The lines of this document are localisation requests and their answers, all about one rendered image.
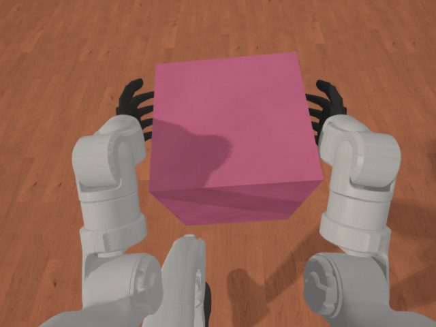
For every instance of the robot right upper arm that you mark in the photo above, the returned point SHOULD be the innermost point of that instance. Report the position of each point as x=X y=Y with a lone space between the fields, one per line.
x=350 y=291

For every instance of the robot left forearm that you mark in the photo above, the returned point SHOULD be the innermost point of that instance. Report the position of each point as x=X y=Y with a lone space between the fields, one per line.
x=104 y=167

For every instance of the carton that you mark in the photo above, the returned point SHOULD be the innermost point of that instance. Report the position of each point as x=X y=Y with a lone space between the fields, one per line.
x=232 y=139

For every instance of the robot right forearm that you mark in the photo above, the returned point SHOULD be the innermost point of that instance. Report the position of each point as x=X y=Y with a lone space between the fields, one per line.
x=364 y=169

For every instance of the robot left upper arm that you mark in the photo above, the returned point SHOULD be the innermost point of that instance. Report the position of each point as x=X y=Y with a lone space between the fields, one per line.
x=118 y=291

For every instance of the left robot thigh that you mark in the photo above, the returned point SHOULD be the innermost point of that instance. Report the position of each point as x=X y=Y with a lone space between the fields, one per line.
x=186 y=257

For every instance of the robot left hand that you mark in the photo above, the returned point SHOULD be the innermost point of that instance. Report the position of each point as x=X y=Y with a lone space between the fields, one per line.
x=128 y=105

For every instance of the robot left shin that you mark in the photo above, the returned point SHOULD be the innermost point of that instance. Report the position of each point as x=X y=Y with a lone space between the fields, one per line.
x=199 y=320

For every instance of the robot right hand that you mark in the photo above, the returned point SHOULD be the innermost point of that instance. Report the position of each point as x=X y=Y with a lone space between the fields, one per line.
x=330 y=108

